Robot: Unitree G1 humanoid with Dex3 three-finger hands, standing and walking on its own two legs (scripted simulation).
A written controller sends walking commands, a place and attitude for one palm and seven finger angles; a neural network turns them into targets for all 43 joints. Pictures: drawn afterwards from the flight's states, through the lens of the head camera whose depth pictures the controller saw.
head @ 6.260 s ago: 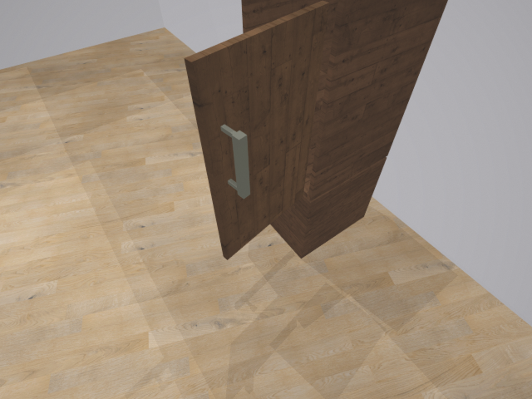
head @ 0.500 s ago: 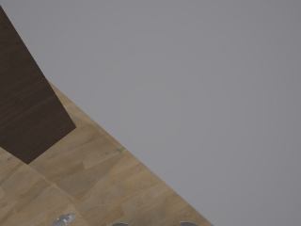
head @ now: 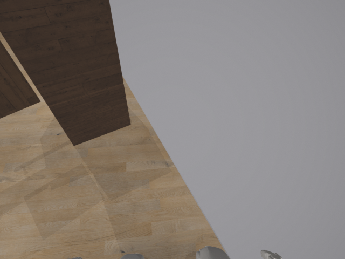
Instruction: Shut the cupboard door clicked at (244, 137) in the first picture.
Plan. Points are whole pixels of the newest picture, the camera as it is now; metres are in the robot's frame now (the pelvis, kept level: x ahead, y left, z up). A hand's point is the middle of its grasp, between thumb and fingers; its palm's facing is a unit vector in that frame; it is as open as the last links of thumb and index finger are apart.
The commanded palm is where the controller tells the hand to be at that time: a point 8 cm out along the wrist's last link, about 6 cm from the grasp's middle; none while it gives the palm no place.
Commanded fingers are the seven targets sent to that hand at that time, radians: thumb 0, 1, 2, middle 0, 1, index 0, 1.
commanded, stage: turn to face it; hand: left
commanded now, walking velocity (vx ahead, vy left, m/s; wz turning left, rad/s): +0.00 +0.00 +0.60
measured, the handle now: out of the picture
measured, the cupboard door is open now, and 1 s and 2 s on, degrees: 100 100 100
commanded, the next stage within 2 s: take the last steps up to it in 1.08 s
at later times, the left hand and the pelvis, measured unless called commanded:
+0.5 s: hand out of the picture +0.01 +0.18 -0.17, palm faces +0.32 -0.93 -0.20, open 7.4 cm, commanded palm none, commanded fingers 0.00 0.90 0.90 -0.20 -0.30 -0.20 -0.30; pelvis +0.01 -0.02 +0.00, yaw +19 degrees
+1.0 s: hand out of the picture +0.00 +0.17 -0.15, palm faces +0.54 -0.80 -0.28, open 7.4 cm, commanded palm none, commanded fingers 0.00 0.90 0.90 -0.20 -0.30 -0.20 -0.30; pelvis +0.03 -0.05 +0.00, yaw +35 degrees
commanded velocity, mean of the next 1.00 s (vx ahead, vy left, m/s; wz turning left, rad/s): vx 0.00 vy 0.00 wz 0.52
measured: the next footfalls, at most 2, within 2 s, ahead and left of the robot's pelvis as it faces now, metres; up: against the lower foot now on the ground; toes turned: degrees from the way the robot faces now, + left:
right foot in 0.18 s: +0.06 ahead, -0.15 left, +0.00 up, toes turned +4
left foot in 0.52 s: +0.01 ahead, +0.11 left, +0.00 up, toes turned +25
